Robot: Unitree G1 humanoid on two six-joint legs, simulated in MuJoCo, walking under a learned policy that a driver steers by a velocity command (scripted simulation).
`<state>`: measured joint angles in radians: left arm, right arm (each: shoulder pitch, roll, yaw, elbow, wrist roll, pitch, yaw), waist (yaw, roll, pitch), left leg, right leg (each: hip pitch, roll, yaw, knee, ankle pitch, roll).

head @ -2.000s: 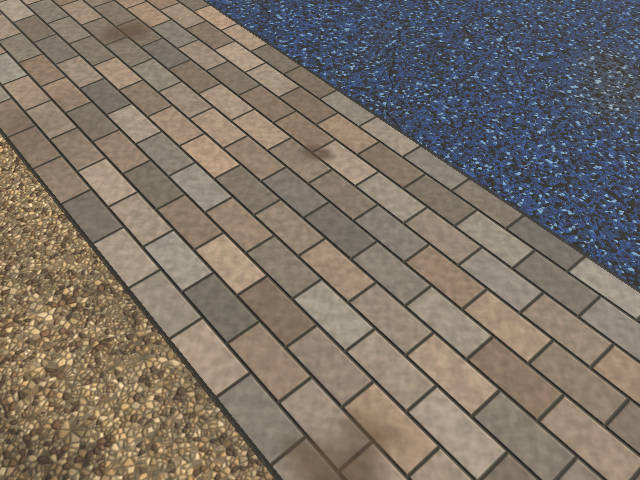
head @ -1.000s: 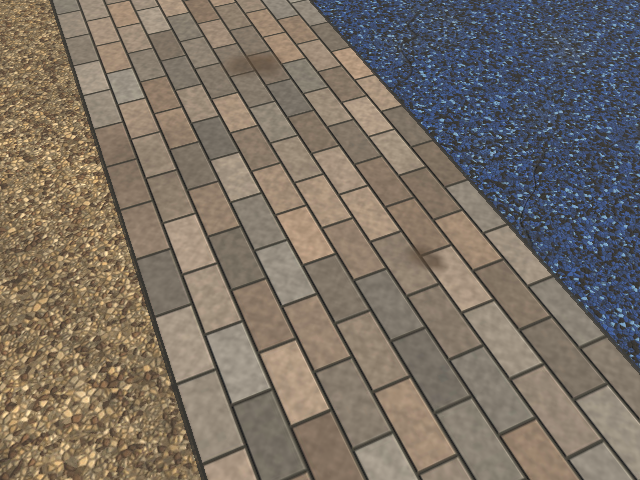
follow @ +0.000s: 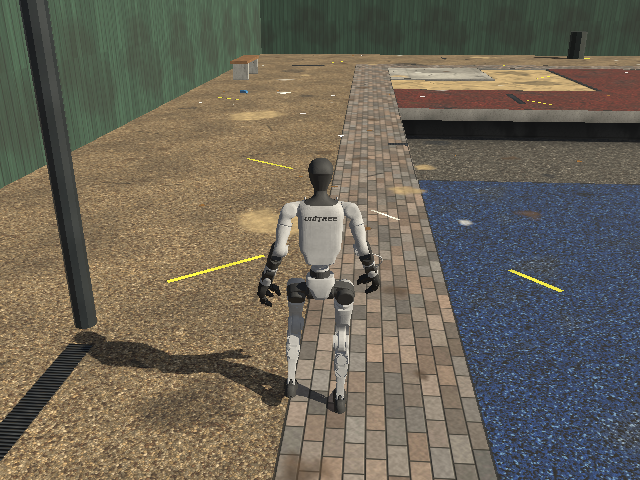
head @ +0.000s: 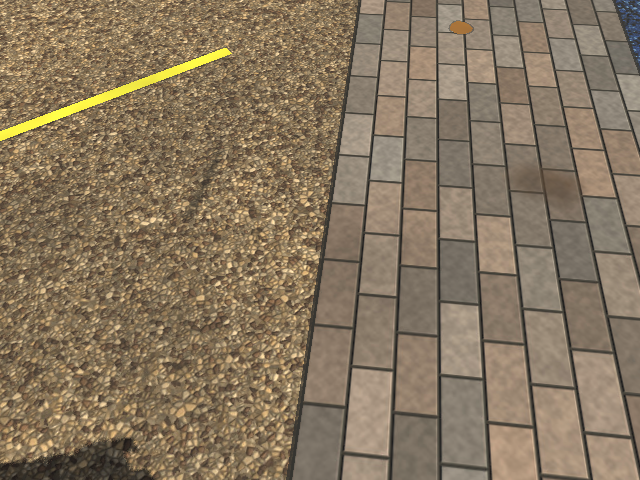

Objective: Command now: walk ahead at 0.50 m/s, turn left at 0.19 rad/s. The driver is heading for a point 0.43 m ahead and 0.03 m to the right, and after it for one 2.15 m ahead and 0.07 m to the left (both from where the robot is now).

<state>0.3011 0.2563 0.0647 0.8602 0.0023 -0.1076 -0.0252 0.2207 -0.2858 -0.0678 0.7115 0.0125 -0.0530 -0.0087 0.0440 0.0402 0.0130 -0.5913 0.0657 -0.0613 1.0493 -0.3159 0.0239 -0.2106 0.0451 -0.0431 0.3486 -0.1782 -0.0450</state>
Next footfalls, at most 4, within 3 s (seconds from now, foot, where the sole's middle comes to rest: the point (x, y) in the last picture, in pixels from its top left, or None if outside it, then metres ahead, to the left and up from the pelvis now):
0.26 left None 0.30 0.16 -0.78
0.78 right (389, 421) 0.61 -0.08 -0.78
1.32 left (284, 305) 0.89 0.17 -0.78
1.72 right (382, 294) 0.93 -0.07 -0.78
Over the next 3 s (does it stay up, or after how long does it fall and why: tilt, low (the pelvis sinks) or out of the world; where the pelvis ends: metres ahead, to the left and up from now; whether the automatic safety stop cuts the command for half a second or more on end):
stays up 0.94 0.02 -0.02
